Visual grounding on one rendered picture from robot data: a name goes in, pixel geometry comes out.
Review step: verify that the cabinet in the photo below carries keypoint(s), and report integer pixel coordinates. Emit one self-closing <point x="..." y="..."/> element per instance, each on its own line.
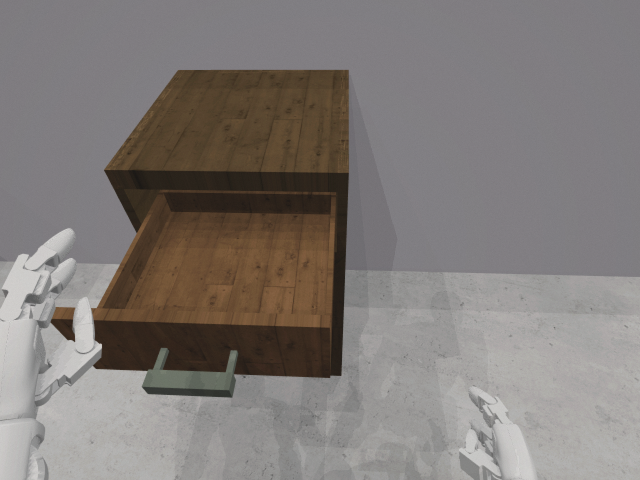
<point x="244" y="130"/>

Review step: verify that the drawer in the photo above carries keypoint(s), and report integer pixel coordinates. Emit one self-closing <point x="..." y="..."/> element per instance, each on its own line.
<point x="212" y="271"/>

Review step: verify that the handle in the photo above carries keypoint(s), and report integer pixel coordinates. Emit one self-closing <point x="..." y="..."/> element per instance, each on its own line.
<point x="190" y="383"/>

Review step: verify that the robot right hand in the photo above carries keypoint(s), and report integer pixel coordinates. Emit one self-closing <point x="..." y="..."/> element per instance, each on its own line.
<point x="507" y="455"/>

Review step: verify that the left robot forearm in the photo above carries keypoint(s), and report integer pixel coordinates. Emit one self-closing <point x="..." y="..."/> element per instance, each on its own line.
<point x="19" y="455"/>

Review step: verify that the robot left hand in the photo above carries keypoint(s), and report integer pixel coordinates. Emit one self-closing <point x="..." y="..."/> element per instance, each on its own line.
<point x="31" y="289"/>

